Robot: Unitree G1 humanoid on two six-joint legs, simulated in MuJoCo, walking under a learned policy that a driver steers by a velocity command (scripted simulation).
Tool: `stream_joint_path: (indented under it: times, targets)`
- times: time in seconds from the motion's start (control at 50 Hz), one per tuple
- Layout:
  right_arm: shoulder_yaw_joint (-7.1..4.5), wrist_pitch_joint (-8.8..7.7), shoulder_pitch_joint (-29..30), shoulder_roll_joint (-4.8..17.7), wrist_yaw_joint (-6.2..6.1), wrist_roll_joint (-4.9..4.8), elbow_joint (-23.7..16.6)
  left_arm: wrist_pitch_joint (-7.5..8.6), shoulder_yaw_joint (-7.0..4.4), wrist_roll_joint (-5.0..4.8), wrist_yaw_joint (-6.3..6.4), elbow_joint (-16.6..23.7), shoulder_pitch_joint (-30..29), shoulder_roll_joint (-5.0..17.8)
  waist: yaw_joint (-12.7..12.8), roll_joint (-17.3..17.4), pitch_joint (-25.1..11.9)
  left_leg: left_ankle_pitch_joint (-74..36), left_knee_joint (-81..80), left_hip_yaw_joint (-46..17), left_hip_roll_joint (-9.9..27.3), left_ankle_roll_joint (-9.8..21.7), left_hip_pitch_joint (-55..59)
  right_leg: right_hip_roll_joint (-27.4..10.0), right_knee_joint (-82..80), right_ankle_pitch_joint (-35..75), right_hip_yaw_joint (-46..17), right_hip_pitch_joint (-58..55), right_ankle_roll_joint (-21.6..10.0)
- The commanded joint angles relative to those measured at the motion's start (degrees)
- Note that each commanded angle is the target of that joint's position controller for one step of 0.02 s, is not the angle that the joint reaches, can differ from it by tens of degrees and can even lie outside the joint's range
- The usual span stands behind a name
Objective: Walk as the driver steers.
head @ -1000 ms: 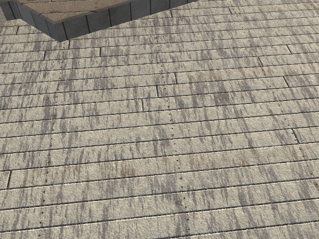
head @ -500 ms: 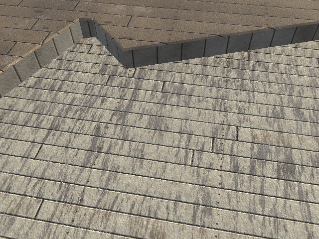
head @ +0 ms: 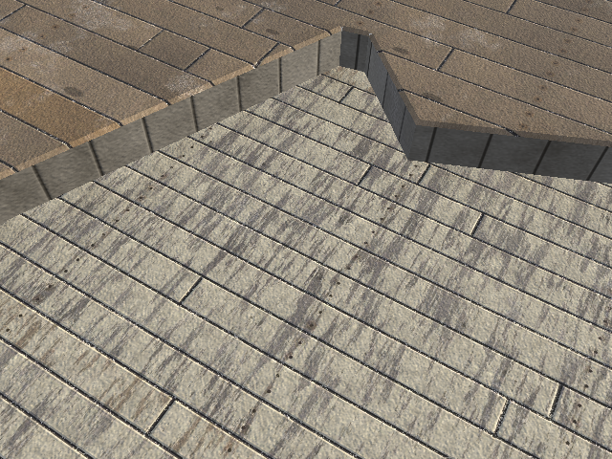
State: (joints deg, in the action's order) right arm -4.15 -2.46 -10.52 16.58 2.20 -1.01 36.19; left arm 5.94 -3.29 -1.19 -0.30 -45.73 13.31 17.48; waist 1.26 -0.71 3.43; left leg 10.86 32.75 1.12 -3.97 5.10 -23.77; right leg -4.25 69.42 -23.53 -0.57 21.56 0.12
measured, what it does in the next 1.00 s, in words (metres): walks ahead, turning right: right foot, then left foot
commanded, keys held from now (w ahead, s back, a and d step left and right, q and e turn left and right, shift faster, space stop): w+e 1.00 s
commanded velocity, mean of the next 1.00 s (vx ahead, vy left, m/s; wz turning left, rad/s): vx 0.50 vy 0.00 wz -0.36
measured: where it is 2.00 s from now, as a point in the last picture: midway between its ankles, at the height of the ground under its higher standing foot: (485, 262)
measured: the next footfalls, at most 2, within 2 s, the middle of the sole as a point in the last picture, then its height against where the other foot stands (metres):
right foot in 0.44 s outside the picture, level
left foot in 0.92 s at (336, 330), level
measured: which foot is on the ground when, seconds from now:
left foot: down 0.00-0.46, up 0.48-0.90, down 0.92-1.00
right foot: up 0.00-0.42, down 0.44-0.94, up 0.96-1.00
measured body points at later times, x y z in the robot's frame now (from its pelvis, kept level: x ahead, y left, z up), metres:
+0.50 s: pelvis +0.29 -0.06 -0.01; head +0.33 -0.07 +0.44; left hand +0.51 +0.16 -0.10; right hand +0.31 -0.36 -0.13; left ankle +0.10 +0.08 -0.66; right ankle +0.38 -0.15 -0.73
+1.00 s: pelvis +0.58 -0.09 +0.00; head +0.60 -0.09 +0.45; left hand +0.77 +0.14 -0.12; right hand +0.64 -0.41 -0.07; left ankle +0.69 -0.02 -0.73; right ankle +0.41 -0.15 -0.67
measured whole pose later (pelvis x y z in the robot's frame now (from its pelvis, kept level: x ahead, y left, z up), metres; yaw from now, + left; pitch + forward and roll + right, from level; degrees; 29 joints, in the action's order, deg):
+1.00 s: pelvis +0.58 -0.09 +0.00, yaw -27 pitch +3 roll +1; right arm -2.6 -6.1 -6.9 15.5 0.5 2.0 38.2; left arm 1.2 -3.7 0.9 0.2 -41.0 20.0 17.8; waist 2.3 -2.1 -0.5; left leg 10.0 31.7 -1.0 -1.8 0.8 -24.4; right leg 4.8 58.1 -28.2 -8.5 17.2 -2.6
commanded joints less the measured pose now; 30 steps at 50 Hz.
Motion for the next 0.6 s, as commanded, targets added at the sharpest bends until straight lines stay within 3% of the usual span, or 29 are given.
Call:
stream_joint_path:
  times: [0.02,0.06,0.12,0.22,0.32,0.36,0.38,0.4,0.42,0.44,0.46,0.48,0.5,0.52,0.54,0.56,0.6]
  targets:
    - [-1.15,-1.33,-2.26,4.9,-0.58,1.03,-3.11,0.84,-1.5,0.65,-0.14,3.95,0.77,6.99,-0.53,3.53,-8.23,-11.48,-17.85,-20.73,15.88,10.87,18.34,-5.18,-1.72,6.3,-3.3,15.99,-0.18]
    - [-1.13,-2.16,-2.23,5.44,-0.75,1.2,-1.8,-0.64,-1.32,0.73,-0.18,2.85,2.46,5.51,0.35,3.78,-7.58,-17.59,-20.09,-16.14,15.18,11.11,14.2,-5.18,-3.81,8.91,-2.14,13.75,0.94]
    - [-1.29,-2.97,-4.53,6.53,-1.38,1.43,0.75,-1.68,-0.81,0.75,0.12,3.81,-1.53,3.96,-0.87,3.17,-4.26,-20.15,-22.65,-10.3,14.62,10.03,13.72,-5.28,-10.45,17.31,-2.28,18.05,2.11]
    - [-1.01,-3.25,-5.99,6.91,-2.0,1.69,3.35,-1.15,-0.2,-0.01,-1.03,5.15,-7.93,2.34,-4.15,3.54,-1.18,-15.48,-24.75,-2.75,13.56,6.05,16.8,-2.36,-26.51,32.62,-1.71,17.86,0.77]
    - [-1.41,-2.4,-8.94,7.61,-2.29,1.09,6.49,-0.84,0.31,-0.12,-2.95,8.5,-13.36,1.48,-6.54,2.85,1.52,-19.56,-22.19,-0.12,17.43,5.21,27.56,-0.24,-34.37,29.05,-0.71,22.41,-1.65]
    - [-1.65,-1.55,-8.66,8.25,-2.71,0.79,6.91,-0.74,0.28,0.08,-3.84,9.8,-13.55,1.62,-5.82,3.48,0.87,-28.37,-18.52,0.87,18.59,4.23,31.09,1.0,-35.54,23.22,1.18,22.04,-3.18]
    - [-1.84,-1.14,-7.67,9.04,-3.04,0.73,6.66,-0.83,0.0,0.19,-4.06,10.1,-12.19,2.25,-4.63,4.51,-0.61,-38.07,-15.25,1.94,18.42,3.4,31.69,2.54,-35.79,19.97,2.97,19.03,-4.2]
    - [-2.1,-0.72,-7.05,10.04,-3.46,0.68,6.35,-1.08,-0.57,0.34,-4.04,10.06,-9.7,3.45,-3.12,6.0,-3.25,-49.29,-10.67,2.82,18.07,2.58,32.18,4.69,-35.13,16.67,5.1,14.48,-5.29]
    - [-2.18,-0.21,-6.44,10.69,-3.87,0.68,6.12,-1.33,-1.61,0.44,-3.83,9.21,-4.17,5.46,0.02,6.68,-6.87,-57.56,-2.77,3.99,17.2,1.58,31.33,7.03,-35.26,14.95,6.49,6.9,-6.68]
    - [-1.91,-0.03,-5.67,10.46,-4.26,0.54,5.85,-1.45,-3.11,0.39,-3.2,7.6,4.32,8.31,4.83,5.19,-11.32,-55.51,9.53,6.0,15.09,-0.43,25.37,8.19,-38.54,19.15,5.37,-6.54,-8.87]
    - [-0.63,-0.81,-7.46,7.5,-4.46,1.93,4.49,-1.97,-4.45,0.41,-2.03,6.69,12.33,13.57,6.89,-3.51,-18.21,-32.33,28.52,6.94,11.41,-2.71,11.06,-2.85,-38.43,24.13,-11.03,-24.45,-13.3]
    - [1.4,-2.59,-12.98,1.31,-3.11,2.36,2.85,-1.53,-4.48,-0.06,-2.14,7.63,10.62,15.1,1.25,-16.83,-25.3,20.25,48.76,-0.8,-2.29,-6.59,-12.96,-15.51,-46.27,16.7,-44.48,-43.33,-25.78]
    - [0.36,-4.68,-8.28,7.3,-1.8,0.83,2.75,-1.76,-3.39,-0.1,-2.05,7.8,11.7,10.42,5.57,-8.68,-26.5,19.28,51.2,-10.11,1.66,-4.96,-19.1,-13.99,-50.0,9.22,-44.15,-44.94,-23.01]
    - [0.31,-5.59,-2.9,8.0,-1.23,-1.03,0.8,-1.83,-2.81,0.24,-1.68,8.13,9.74,8.22,5.64,-5.42,-18.27,15.31,48.66,-8.92,4.16,-4.04,-21.57,-12.02,-50.58,9.49,-35.32,-38.33,-20.21]
    - [0.66,-6.0,-0.57,6.89,-1.44,-0.31,0.07,-1.82,-2.62,0.34,-1.64,8.74,6.23,7.92,3.05,1.59,-11.51,12.03,42.67,-7.76,6.53,-3.85,-20.67,-9.78,-51.58,15.06,-29.47,-28.4,-18.6]
    - [0.12,-5.71,0.29,7.54,-1.91,1.15,0.1,-1.79,-2.12,0.45,-1.48,9.56,3.21,6.26,1.17,2.81,-8.77,10.14,37.36,-7.22,8.28,-4.31,-17.62,-7.97,-52.44,21.11,-25.38,-21.74,-17.74]
    - [-0.12,-4.44,-2.17,7.02,-2.08,1.78,0.09,-1.92,-1.9,1.02,-1.1,10.82,0.81,6.04,-1.74,0.04,-6.61,8.8,33.13,-6.77,9.25,-5.75,-12.98,-5.85,-54.95,26.89,-22.44,-13.86,-18.23]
